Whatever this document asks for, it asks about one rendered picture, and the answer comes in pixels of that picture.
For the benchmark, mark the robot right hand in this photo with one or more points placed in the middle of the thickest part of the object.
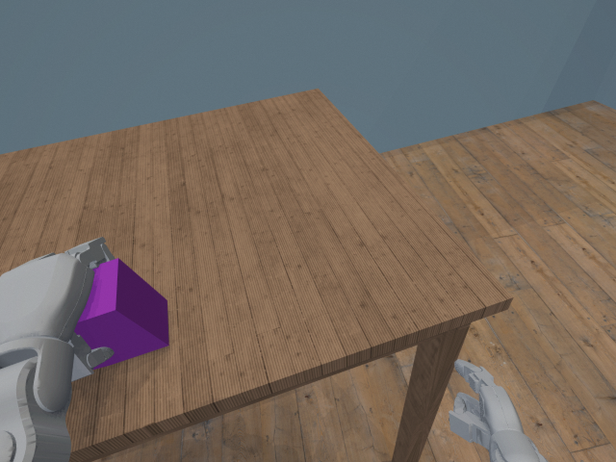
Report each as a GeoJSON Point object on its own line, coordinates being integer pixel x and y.
{"type": "Point", "coordinates": [476, 421]}

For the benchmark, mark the robot right forearm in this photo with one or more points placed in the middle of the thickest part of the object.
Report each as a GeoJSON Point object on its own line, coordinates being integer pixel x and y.
{"type": "Point", "coordinates": [513, 446]}

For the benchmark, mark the robot left hand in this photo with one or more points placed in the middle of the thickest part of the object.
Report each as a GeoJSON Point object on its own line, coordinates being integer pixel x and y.
{"type": "Point", "coordinates": [47, 296]}

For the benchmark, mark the robot left forearm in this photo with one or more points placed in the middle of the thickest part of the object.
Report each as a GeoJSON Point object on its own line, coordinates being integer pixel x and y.
{"type": "Point", "coordinates": [35, 393]}

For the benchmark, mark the sponge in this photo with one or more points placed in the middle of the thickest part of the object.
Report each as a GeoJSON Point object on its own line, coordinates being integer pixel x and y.
{"type": "Point", "coordinates": [123, 313]}

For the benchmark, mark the table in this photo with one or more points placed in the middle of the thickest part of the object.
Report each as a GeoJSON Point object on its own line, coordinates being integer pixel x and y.
{"type": "Point", "coordinates": [287, 248]}

